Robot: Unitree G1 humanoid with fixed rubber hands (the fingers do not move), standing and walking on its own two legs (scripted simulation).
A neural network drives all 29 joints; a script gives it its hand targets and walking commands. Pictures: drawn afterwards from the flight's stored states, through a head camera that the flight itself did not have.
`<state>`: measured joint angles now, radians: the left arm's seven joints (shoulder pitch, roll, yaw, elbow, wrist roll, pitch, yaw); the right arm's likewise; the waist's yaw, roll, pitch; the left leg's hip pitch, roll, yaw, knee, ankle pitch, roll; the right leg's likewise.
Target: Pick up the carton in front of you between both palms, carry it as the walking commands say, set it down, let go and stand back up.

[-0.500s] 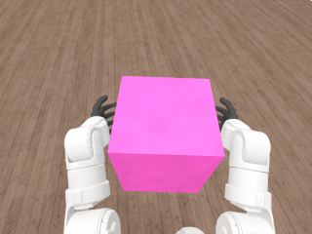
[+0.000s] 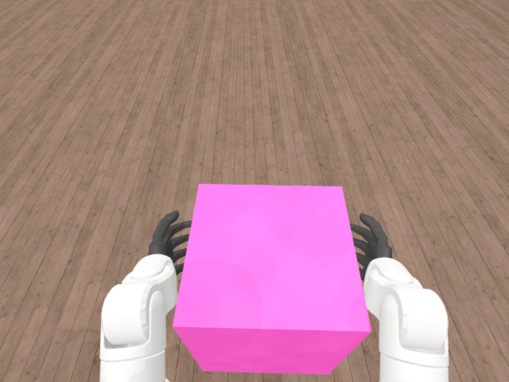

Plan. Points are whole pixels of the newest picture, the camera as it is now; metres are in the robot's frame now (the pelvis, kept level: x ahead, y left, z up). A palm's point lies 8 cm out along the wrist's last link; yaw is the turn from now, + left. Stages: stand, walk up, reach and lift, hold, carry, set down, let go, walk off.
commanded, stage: carry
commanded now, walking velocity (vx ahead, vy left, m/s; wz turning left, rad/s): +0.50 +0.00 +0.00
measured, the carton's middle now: (267, 285) +0.27 +0.00 +0.01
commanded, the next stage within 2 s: none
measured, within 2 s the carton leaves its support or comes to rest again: neither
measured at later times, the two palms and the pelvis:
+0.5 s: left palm (183, 127) +0.56 +0.18 +0.09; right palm (332, 134) +0.54 -0.12 +0.10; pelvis +0.32 +0.05 +0.00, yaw -3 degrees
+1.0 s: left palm (224, 62) +0.87 +0.13 +0.08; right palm (334, 63) +0.88 -0.17 +0.07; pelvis +0.65 -0.02 +0.00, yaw +0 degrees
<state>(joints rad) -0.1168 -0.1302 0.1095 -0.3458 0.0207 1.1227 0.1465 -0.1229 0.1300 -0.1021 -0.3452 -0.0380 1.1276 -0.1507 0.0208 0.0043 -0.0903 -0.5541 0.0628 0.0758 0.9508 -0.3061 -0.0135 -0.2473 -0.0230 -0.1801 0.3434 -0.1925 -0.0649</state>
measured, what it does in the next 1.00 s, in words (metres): walks ahead: left foot, then right foot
